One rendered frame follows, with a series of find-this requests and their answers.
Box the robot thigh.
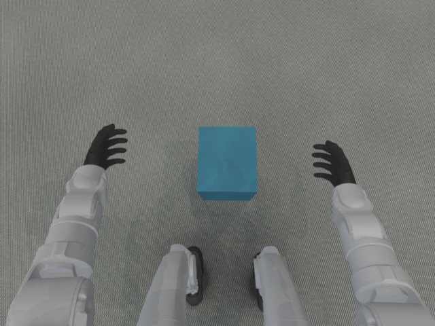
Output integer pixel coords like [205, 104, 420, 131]
[137, 251, 196, 326]
[254, 253, 312, 326]

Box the right robot thigh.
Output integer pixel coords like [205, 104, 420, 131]
[254, 253, 312, 326]

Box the carton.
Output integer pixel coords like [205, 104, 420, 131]
[197, 126, 258, 201]

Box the robot right hand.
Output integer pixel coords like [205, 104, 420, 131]
[312, 140, 356, 187]

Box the left robot thigh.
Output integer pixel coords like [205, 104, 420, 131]
[137, 251, 196, 326]

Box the robot right forearm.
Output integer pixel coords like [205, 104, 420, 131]
[332, 183, 435, 322]

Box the left robot upper arm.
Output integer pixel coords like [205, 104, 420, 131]
[10, 276, 95, 326]

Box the robot left forearm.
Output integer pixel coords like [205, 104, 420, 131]
[5, 164, 107, 326]

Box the robot left hand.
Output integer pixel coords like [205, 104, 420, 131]
[84, 124, 128, 170]

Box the right robot upper arm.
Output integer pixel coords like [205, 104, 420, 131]
[355, 302, 435, 326]

